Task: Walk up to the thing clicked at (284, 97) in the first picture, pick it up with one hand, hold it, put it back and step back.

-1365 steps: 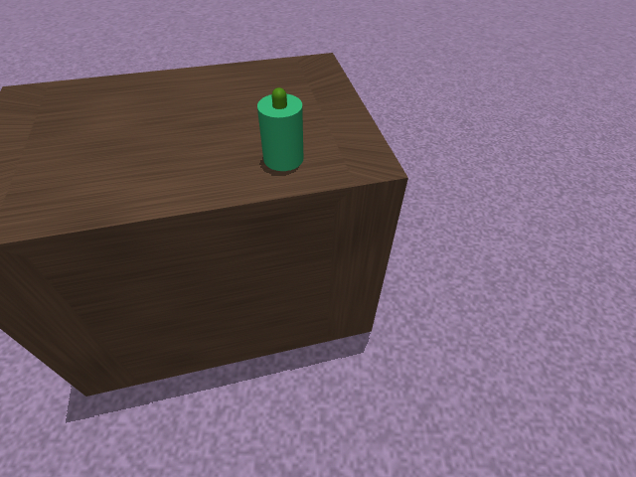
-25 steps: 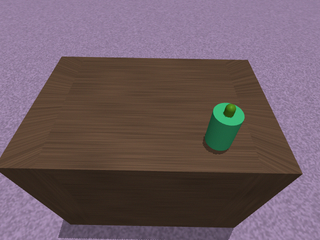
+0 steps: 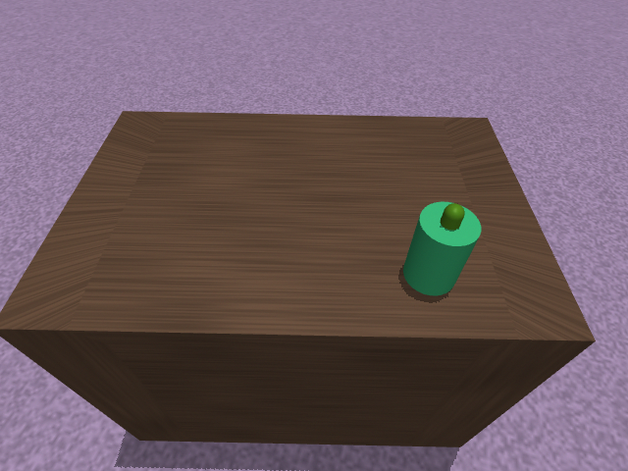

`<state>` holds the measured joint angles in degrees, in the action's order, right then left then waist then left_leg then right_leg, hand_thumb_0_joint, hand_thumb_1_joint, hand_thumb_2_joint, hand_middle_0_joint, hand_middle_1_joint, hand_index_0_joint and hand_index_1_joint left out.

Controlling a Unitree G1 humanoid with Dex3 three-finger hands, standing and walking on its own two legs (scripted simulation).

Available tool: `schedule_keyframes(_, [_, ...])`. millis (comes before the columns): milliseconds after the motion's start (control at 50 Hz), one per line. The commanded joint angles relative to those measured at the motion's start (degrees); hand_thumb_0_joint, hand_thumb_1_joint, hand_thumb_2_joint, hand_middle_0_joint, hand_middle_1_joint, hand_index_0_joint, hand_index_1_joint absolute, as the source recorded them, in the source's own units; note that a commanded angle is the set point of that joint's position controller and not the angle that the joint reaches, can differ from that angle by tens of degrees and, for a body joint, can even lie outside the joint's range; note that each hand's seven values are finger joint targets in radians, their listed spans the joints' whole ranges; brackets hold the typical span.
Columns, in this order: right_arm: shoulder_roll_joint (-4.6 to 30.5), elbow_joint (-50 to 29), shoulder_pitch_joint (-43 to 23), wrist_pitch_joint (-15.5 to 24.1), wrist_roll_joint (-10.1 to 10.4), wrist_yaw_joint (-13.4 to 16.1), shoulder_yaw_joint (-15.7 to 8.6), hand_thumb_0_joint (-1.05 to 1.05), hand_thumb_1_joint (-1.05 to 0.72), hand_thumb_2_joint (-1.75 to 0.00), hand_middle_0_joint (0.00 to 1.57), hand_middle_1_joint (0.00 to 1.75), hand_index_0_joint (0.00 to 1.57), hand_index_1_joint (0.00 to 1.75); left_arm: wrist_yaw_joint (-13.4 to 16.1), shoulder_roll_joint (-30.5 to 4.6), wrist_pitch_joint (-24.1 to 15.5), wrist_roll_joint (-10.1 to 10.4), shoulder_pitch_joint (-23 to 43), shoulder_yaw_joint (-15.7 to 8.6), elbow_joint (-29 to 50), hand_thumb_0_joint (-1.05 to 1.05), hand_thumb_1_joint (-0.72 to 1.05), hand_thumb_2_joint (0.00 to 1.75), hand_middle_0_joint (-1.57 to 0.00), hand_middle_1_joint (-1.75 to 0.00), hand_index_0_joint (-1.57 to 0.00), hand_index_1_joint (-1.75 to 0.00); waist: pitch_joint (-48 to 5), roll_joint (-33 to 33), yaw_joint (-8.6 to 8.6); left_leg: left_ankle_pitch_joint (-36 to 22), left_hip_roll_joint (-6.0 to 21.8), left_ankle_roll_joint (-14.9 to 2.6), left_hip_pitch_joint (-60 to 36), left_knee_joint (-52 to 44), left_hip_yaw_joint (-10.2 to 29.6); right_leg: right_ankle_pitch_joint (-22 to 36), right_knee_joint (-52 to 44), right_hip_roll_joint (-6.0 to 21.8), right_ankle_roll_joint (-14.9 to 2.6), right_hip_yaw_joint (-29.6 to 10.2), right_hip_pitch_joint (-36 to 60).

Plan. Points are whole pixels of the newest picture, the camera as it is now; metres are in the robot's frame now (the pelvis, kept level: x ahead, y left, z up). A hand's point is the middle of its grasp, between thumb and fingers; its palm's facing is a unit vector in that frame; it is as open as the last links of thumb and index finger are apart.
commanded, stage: stand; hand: right
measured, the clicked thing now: (441, 243) +0.45 -0.19 +0.00
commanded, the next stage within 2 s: step back in 0.30 s
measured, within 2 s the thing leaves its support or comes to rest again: neither
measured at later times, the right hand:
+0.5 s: hand out of the picture +0.07 -0.28 -0.17, palm faces +0.00 +0.93 -0.36, open 7.4 cm
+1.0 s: hand out of the picture -0.08 -0.26 -0.16, palm faces -0.07 +0.91 -0.41, open 7.4 cm
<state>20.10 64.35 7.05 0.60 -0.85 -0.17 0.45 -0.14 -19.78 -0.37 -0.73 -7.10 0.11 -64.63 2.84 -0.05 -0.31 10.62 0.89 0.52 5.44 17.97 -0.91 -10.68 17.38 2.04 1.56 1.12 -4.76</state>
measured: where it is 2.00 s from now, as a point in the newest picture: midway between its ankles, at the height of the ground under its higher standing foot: outside the picture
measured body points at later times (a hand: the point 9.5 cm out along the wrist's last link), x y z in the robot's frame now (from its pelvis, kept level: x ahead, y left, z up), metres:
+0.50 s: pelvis -0.04 -0.01 -0.02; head +0.01 -0.01 +0.43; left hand +0.06 +0.31 -0.14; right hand +0.07 -0.33 -0.14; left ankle -0.01 +0.12 -0.75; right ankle -0.01 -0.13 -0.75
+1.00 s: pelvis -0.15 +0.01 -0.02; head -0.08 +0.03 +0.42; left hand -0.04 +0.33 -0.15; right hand -0.07 -0.30 -0.13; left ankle -0.14 +0.13 -0.75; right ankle -0.16 -0.13 -0.67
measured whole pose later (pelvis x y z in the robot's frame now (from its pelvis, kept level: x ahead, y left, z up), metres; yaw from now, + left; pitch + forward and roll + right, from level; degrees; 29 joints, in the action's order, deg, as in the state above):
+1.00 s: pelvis -0.15 +0.01 -0.02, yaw +0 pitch -2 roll -1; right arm 20.1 52.8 9.9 -2.7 -2.1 0.0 -2.1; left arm 1.1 -23.0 3.5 -0.7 -6.5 -3.8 -49.6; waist 10.9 2.0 0.0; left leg 18.3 1.4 -0.9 14.9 34.8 0.8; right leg -29.6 65.8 -6.9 0.6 -7.6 -27.1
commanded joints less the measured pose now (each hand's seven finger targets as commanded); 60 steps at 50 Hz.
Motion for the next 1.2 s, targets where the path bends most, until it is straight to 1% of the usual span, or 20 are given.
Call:
schedule_keyframes(0, [12.21, -3.04, -1.62, 1.21, 0.25, 0.80, -2.46, 0.00, -0.90, -0.90, 0.20, 0.30, 0.20, 0.30, 0.74, -12.13, -1.13, 0.09, 1.71, -2.34, 3.11, 0.00, 0.90, 0.90, -0.20, -0.30, -0.20, -0.30, -3.44, 0.24, 0.23, -9.37, 6.65, -1.59, -0.02, -2.52, 5.10, 8.39, -2.71, 6.29, -2.40, -4.61, 0.10])
schedule_keyframes(260, [12.24, -3.05, -1.70, 1.33, 0.31, 0.80, -2.42, 0.00, -0.90, -0.90, 0.20, 0.30, 0.20, 0.30, 0.82, -12.46, -1.26, 0.13, 1.27, -2.24, 3.25, 0.00, 0.90, 0.90, -0.20, -0.30, -0.20, -0.30, -4.00, -0.23, 0.19, -11.05, 6.95, -1.72, -0.72, -2.26, 5.07, 10.16, -2.12, 6.32, -2.30, -4.61, 0.31])
schedule_keyframes(280, [15.94, -4.23, -3.33, 0.16, 1.04, 0.50, -4.25, 0.00, -0.90, -0.90, 0.20, 0.30, 0.20, 0.30, 0.92, -16.36, -0.42, 1.39, 2.84, -4.11, 5.75, 0.00, 0.90, 0.90, -0.20, -0.30, -0.20, -0.30, 0.92, 0.80, 0.47, -20.49, 6.64, -2.78, 2.75, 2.62, 6.14, 19.85, 4.63, 4.60, -2.70, -4.36, -4.82])
schedule_keyframes(360, [16.03, -7.42, -1.72, -1.11, 1.79, 0.39, -5.57, 0.00, -0.90, -0.90, 0.20, 0.30, 0.20, 0.30, 1.31, -13.90, 0.57, 1.59, 0.78, -4.13, 9.11, 0.00, 0.90, 0.90, -0.20, -0.30, -0.20, -0.30, -7.01, -2.74, 0.87, -28.59, 9.33, -6.69, 1.32, 6.56, 6.26, 17.44, 14.04, 2.07, -4.13, -1.48, -4.09])
schedule_keyframes(460, [16.17, -12.47, -5.29, -2.73, 1.52, 0.40, -6.81, 0.00, -0.90, -0.90, 0.20, 0.30, 0.20, 0.30, 0.92, -14.33, 1.79, 0.62, -3.29, -4.88, 11.17, 0.00, 0.90, 0.90, -0.20, -0.30, -0.20, -0.30, -7.21, -5.75, -0.73, -13.12, 10.05, -10.11, 12.00, 12.23, 8.78, 5.48, 21.07, 2.07, -7.11, -3.43, -4.37])
schedule_keyframes(500, [13.99, -14.53, -6.71, -3.40, 1.42, -0.02, -6.67, 0.00, -0.90, -0.90, 0.20, 0.30, 0.20, 0.30, 0.75, -17.91, 1.54, 0.21, -4.24, -6.02, 12.14, 0.00, 0.90, 0.90, -0.20, -0.30, -0.20, -0.30, -5.56, 2.95, -2.10, 0.49, 0.05, -5.02, 15.02, 26.11, 3.64, 12.03, 8.13, 11.38, -12.64, -14.60, -8.13])
schedule_keyframes(520, [11.62, -15.05, -6.05, -3.85, 1.24, -0.03, -6.28, 0.00, -0.90, -0.90, 0.20, 0.30, 0.20, 0.30, 0.94, -21.45, 1.17, -0.39, -2.00, -6.94, 13.55, 0.00, 0.90, 0.90, -0.20, -0.30, -0.20, -0.30, -4.22, 13.31, -2.45, 20.94, -7.09, -2.56, 17.05, 40.25, 2.33, 17.06, 0.73, 20.42, -18.12, -24.48, -11.28])
schedule_keyframes(540, [12.00, -15.06, -3.39, -4.49, 0.44, 0.20, -6.56, 0.00, -0.90, -0.90, 0.20, 0.30, 0.20, 0.30, 1.22, -22.83, 0.72, -1.50, -0.04, -7.09, 15.36, 0.00, 0.90, 0.90, -0.20, -0.30, -0.20, -0.30, -3.77, 12.91, -1.43, 26.13, -5.65, -2.33, 17.45, 48.96, 8.80, 18.47, 1.27, 23.23, -20.85, -28.62, -14.65])
schedule_keyframes(600, [13.87, -13.39, 2.75, -4.09, 2.05, 0.05, -7.23, 0.00, -0.90, -0.90, 0.20, 0.30, 0.20, 0.30, 1.77, -18.16, 0.86, -1.74, 7.84, -6.51, 18.81, 0.00, 0.90, 0.90, -0.20, -0.30, -0.20, -0.30, -4.84, 7.49, 1.71, 19.32, -4.63, -2.04, 15.87, 53.13, 8.89, 16.75, 5.68, 14.75, -16.37, -14.15, -13.98])
schedule_keyframes(700, [12.97, -14.45, 3.33, -3.46, -0.11, 0.22, -6.57, 0.00, -0.90, -0.90, 0.20, 0.30, 0.20, 0.30, 2.06, -17.29, 2.01, -1.83, 2.15, -6.53, 19.29, 0.00, 0.90, 0.90, -0.20, -0.30, -0.20, -0.30, -7.28, 10.22, -1.51, 19.73, -1.80, -1.04, 15.86, 25.66, 3.24, 17.91, 12.54, 13.04, -13.36, -12.42, -2.21])
schedule_keyframes(760, [14.31, -12.55, 8.36, -2.34, -1.53, 0.51, -7.33, 0.00, -0.90, -0.90, 0.20, 0.30, 0.20, 0.30, 1.42, -16.85, 3.05, -0.18, 2.19, -6.04, 20.21, 0.00, 0.90, 0.90, -0.20, -0.30, -0.20, -0.30, -6.22, 7.26, 1.47, 2.33, -0.50, -2.29, 5.45, 5.95, 3.37, 11.01, 19.18, 9.42, -8.12, -10.02, -10.88])
schedule_keyframes(780, [19.02, -13.95, 5.86, -2.00, -2.60, 0.53, -8.36, 0.00, -0.90, -0.90, 0.20, 0.30, 0.20, 0.30, 1.31, -13.22, 3.22, 0.16, 0.07, -5.37, 21.06, 0.00, 0.90, 0.90, -0.20, -0.30, -0.20, -0.30, -5.75, -5.78, 0.12, -5.62, 11.73, -6.10, 2.04, 2.24, 21.03, -2.84, 27.85, 1.33, -4.28, -5.61, -20.46])
schedule_keyframes(800, [25.08, -15.27, 2.92, -1.98, -1.43, -0.06, -9.19, 0.00, -0.90, -0.90, 0.20, 0.30, 0.20, 0.30, 2.06, -13.87, 3.10, -0.19, 4.24, -5.94, 21.92, 0.00, 0.90, 0.90, -0.20, -0.30, -0.20, -0.30, -4.87, -15.12, 2.66, -15.25, 21.21, -15.03, 7.30, 0.49, 30.85, -27.26, 39.12, -8.31, -1.79, -4.85, -23.67])
schedule_keyframes(820, [25.01, -15.48, 2.40, -1.51, -1.34, 0.16, -9.49, 0.00, -0.90, -0.90, 0.20, 0.30, 0.20, 0.30, 2.75, -14.67, 3.08, -1.35, 7.17, -6.38, 21.46, 0.00, 0.90, 0.90, -0.20, -0.30, -0.20, -0.30, -3.07, -13.35, 4.09, -16.47, 23.27, -18.90, 11.79, -0.24, 33.09, -28.96, 48.84, -8.45, -1.80, -11.84, -22.59])
schedule_keyframes(880, [17.10, -16.61, -3.49, -1.15, -1.25, 1.48, -6.82, 0.00, -0.90, -0.90, 0.20, 0.30, 0.20, 0.30, 2.28, -13.47, 2.83, 0.81, -0.35, -6.81, 18.57, 0.00, 0.90, 0.90, -0.20, -0.30, -0.20, -0.30, -1.58, -8.09, -2.21, -26.24, 12.48, -12.63, 5.31, 7.62, 13.82, -18.55, 54.80, -9.01, -2.62, -13.27, -26.39])
schedule_keyframes(1000, [15.75, -17.40, 3.82, -1.46, -0.53, 1.99, -7.03, 0.00, -0.90, -0.90, 0.20, 0.30, 0.20, 0.30, 1.43, -12.21, 1.88, -0.34, 0.90, -6.93, 21.01, 0.00, 0.90, 0.90, -0.20, -0.30, -0.20, -0.30, -4.38, -8.68, 2.15, -30.43, 14.33, -14.98, -6.76, 11.99, 13.81, -19.65, 38.11, -6.33, 0.17, -7.92, -25.10])
schedule_keyframes(1100, [16.74, -19.29, -0.54, -2.77, 0.48, 1.51, -7.03, 0.00, -0.90, -0.90, 0.20, 0.30, 0.20, 0.30, 1.22, -10.72, 0.83, -1.00, -7.53, -7.19, 17.38, 0.00, 0.90, 0.90, -0.20, -0.30, -0.20, -0.30, -7.95, -9.46, -1.44, -20.19, 11.52, -10.13, 1.52, 18.79, 10.11, -1.92, 5.66, -4.28, -2.04, -0.72, -6.43])
schedule_keyframes(1140, [11.93, -19.92, 1.44, -2.81, 1.28, 1.30, -5.36, 0.00, -0.90, -0.90, 0.20, 0.30, 0.20, 0.30, 1.50, -18.08, -0.17, -2.11, -6.47, -9.06, 18.44, 0.00, 0.90, 0.90, -0.20, -0.30, -0.20, -0.30, -6.81, 8.45, -0.44, 5.70, 0.91, -2.76, 21.39, 29.74, 6.96, 13.40, 5.02, 9.74, -6.67, -23.81, 2.80])
schedule_keyframes(1160, [11.80, -20.18, -1.98, -3.32, 1.26, 2.31, -5.59, 0.00, -0.90, -0.90, 0.20, 0.30, 0.20, 0.30, 1.22, -22.00, 0.07, -1.28, -3.53, -9.40, 19.74, 0.00, 0.90, 0.90, -0.20, -0.30, -0.20, -0.30, -4.33, 14.72, -2.88, 27.15, -5.17, -1.10, 21.10, 42.70, 6.99, 21.75, 3.49, 20.24, -18.17, -32.28, -8.17])
schedule_keyframes(1180, [13.84, -19.05, -1.56, -3.68, 1.00, 2.55, -6.45, 0.00, -0.90, -0.90, 0.20, 0.30, 0.20, 0.30, 1.19, -20.51, -0.28, -1.46, -2.82, -9.21, 20.88, 0.00, 0.90, 0.90, -0.20, -0.30, -0.20, -0.30, -2.35, 10.15, -2.30, 27.67, -5.01, -0.61, 19.78, 51.33, 12.27, 23.56, 3.97, 20.32, -19.54, -33.27, -11.99])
